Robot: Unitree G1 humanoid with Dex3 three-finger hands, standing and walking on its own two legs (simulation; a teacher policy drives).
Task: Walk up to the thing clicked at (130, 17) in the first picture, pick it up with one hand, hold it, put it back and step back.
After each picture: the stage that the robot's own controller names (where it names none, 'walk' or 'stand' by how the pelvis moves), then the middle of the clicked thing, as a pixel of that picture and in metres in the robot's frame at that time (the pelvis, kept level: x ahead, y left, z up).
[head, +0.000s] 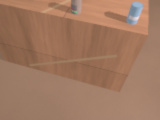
stand; (134, 13) +0.89 -0.31 -0.04
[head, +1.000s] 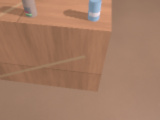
walk; (94, 9) +0.82 -0.04 -0.01
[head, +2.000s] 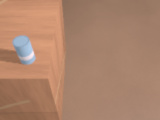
stand; (24, 50) +0.50 +0.28 -0.03
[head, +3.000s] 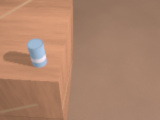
stand; (37, 53) +0.52 +0.21 -0.01
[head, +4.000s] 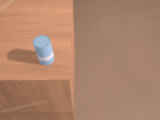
walk; (44, 50) +0.50 +0.16 -0.02
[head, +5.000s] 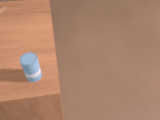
stand; (31, 67) +0.45 +0.20 -0.03
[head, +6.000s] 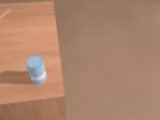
stand; (36, 70) +0.45 +0.19 -0.05
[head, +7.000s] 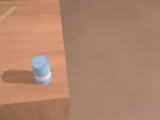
stand; (41, 70) +0.44 +0.17 -0.04
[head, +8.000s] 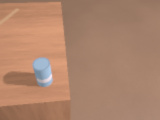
stand; (43, 72) +0.43 +0.16 -0.05
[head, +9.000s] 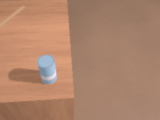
rise first; (47, 70) +0.44 +0.16 -0.04
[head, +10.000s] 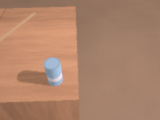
go down; (53, 72) +0.45 +0.15 -0.04
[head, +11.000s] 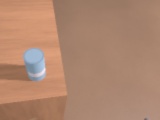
go down; (35, 65) +0.43 +0.14 -0.01
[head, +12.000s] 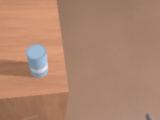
approach; (38, 61) +0.44 +0.14 +0.00
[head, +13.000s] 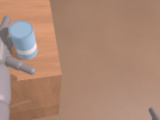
close; (24, 41) +0.46 +0.15 +0.04
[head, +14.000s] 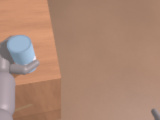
lift; (23, 55) +0.42 +0.15 +0.04
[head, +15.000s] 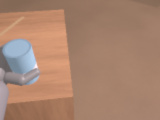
lift; (23, 63) +0.32 +0.16 +0.18
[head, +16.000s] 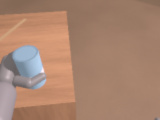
hold; (30, 68) +0.33 +0.15 +0.15
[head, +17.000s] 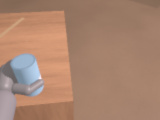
hold; (28, 75) +0.32 +0.16 +0.12
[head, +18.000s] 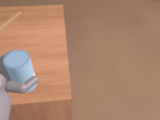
hold; (21, 72) +0.32 +0.18 +0.13
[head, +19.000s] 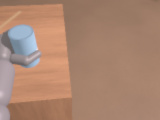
crouch; (25, 47) +0.39 +0.17 +0.16
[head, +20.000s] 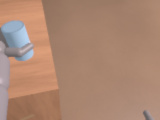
lower; (18, 41) +0.47 +0.16 +0.09
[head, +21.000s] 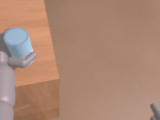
lower; (20, 48) +0.44 +0.15 +0.04
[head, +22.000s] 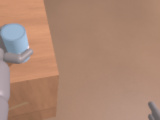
lower; (17, 44) +0.46 +0.16 +0.04
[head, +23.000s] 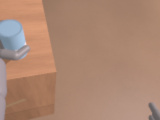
lower; (13, 41) +0.47 +0.16 +0.04
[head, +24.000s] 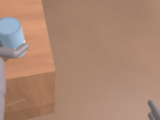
lower; (12, 38) +0.47 +0.16 +0.05
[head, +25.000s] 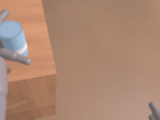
withdraw; (14, 41) +0.47 +0.16 +0.04
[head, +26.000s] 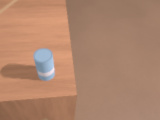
sink last; (44, 65) +0.43 +0.15 +0.01
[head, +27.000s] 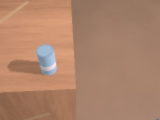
stand; (47, 60) +0.47 +0.16 +0.00
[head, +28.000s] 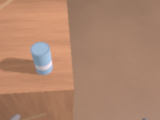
stand; (42, 59) +0.45 +0.16 +0.02
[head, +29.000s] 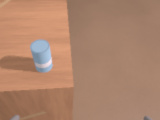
stand; (42, 56) +0.45 +0.16 +0.02
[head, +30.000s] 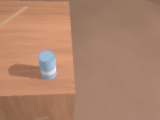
stand; (47, 65) +0.47 +0.15 -0.03
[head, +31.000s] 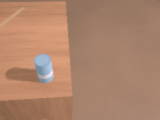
stand; (44, 68) +0.46 +0.16 -0.04
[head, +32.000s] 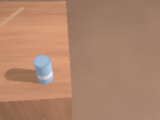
stand; (43, 69) +0.45 +0.16 -0.04
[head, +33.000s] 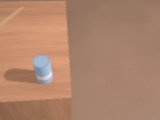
stand; (43, 70) +0.45 +0.17 -0.04
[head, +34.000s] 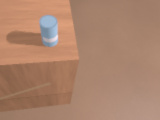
walk; (49, 31) +0.55 +0.13 -0.03
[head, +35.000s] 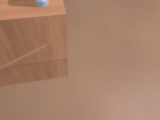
walk; out of the picture +0.82 +0.24 -0.01
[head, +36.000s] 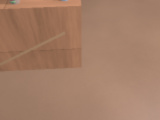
stand; out of the picture +1.11 +0.17 -0.02
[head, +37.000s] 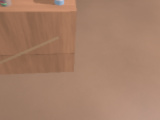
stand; out of the picture +1.06 +0.16 -0.04
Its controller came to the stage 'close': yes
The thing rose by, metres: 0.21
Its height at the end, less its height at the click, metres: +0.00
